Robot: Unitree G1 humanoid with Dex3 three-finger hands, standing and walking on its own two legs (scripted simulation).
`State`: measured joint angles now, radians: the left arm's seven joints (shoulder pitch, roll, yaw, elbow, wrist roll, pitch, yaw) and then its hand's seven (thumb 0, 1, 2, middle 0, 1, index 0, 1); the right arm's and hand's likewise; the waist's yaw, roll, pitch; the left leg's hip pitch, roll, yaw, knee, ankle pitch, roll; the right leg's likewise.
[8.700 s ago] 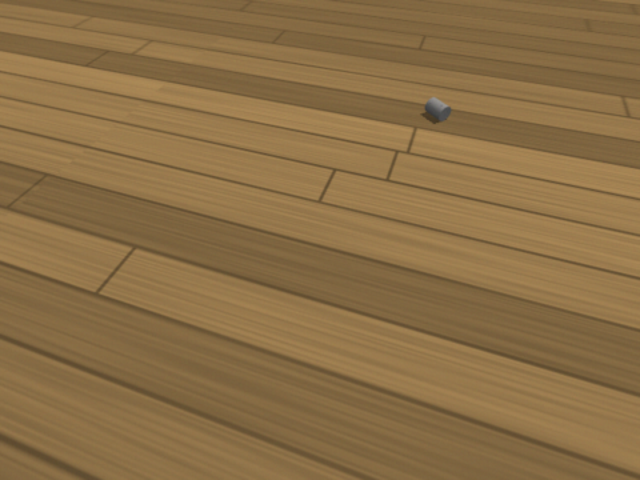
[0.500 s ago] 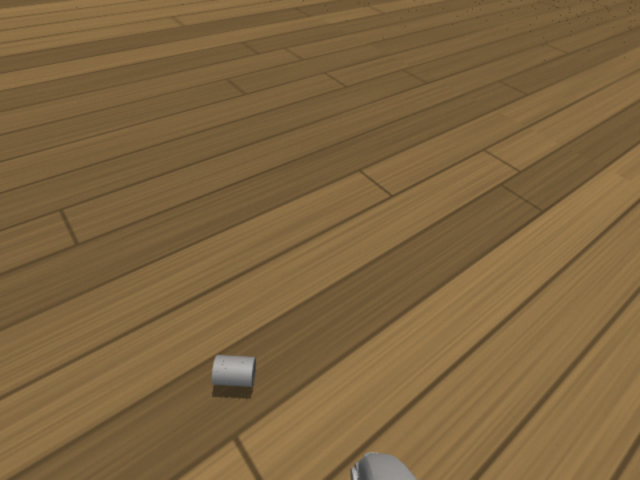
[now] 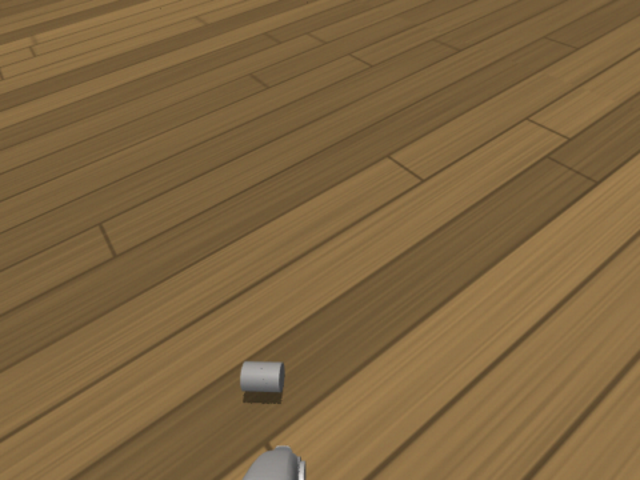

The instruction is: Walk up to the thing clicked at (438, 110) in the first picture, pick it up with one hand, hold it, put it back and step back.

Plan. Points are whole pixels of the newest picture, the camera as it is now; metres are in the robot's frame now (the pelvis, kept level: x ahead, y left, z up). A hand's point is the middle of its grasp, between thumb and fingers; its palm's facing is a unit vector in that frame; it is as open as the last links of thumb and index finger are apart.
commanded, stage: walk up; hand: left
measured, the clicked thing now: (263, 376) +0.52 +0.26 -0.71
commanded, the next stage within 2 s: stand in 1.72 s
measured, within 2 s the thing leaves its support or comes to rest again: neither
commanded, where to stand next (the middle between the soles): +0.08 +0.00 m, yaw +0 degrees
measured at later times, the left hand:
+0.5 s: hand out of the picture +0.03 +0.29 -0.17, palm faces -0.02 -0.94 -0.34, open 7.4 cm
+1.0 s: hand out of the picture +0.09 +0.30 -0.13, palm faces +0.00 -0.88 -0.47, open 7.4 cm
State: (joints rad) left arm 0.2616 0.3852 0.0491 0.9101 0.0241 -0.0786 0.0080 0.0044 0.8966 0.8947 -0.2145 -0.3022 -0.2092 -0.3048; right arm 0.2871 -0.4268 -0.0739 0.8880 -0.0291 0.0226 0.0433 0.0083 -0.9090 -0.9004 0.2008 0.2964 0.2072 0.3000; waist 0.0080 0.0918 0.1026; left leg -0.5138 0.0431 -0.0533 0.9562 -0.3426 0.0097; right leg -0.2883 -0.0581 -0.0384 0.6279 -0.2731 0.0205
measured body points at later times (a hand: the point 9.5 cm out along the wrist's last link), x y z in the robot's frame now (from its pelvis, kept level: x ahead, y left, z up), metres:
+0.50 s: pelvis -0.01 +0.03 -0.01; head +0.02 +0.04 +0.44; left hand +0.03 +0.34 -0.14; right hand +0.08 -0.30 -0.11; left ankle +0.06 +0.15 -0.71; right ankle -0.01 -0.09 -0.72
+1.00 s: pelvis +0.00 +0.01 -0.01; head +0.03 -0.01 +0.44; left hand +0.09 +0.34 -0.10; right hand +0.08 -0.32 -0.14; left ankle +0.03 +0.14 -0.70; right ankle +0.05 -0.14 -0.72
